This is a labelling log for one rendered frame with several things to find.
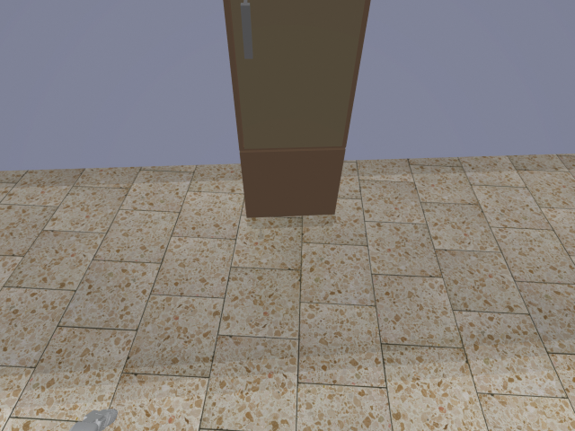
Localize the left robot hand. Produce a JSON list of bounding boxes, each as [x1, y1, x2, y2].
[[69, 409, 118, 431]]

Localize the cupboard door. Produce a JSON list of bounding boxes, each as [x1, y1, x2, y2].
[[230, 0, 365, 149]]

